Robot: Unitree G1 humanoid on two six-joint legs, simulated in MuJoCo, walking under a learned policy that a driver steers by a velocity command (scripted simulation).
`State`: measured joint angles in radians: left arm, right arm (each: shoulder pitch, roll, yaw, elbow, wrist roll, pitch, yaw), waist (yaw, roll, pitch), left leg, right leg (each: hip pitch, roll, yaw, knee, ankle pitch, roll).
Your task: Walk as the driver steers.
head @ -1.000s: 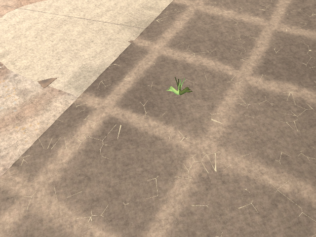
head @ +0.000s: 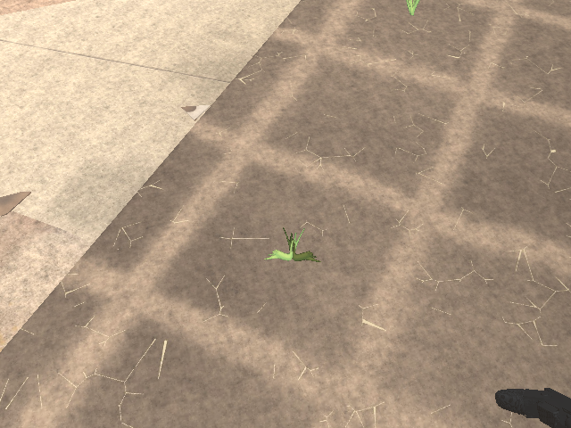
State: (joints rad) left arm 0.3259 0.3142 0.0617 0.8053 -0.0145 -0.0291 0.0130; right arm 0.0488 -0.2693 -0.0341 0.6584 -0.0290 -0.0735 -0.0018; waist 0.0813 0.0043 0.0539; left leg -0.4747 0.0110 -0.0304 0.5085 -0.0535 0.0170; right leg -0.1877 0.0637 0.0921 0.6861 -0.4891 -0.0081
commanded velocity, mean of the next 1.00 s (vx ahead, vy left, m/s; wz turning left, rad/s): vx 0.03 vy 0.00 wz -0.55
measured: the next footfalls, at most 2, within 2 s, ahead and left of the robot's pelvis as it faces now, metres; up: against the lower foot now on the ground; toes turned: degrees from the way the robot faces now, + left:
right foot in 0.38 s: +0.05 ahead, -0.13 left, +0.00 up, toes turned -17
left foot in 0.86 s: +0.15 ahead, +0.07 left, +0.00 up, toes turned -37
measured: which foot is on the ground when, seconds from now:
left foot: down 0.00-0.40, up 0.42-0.84, down 0.86-1.00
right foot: up 0.00-0.36, down 0.38-0.86, up 0.88-1.00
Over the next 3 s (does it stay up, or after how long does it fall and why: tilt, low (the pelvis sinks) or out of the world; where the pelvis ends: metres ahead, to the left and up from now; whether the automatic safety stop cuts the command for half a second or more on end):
stays up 0.27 -0.01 0.00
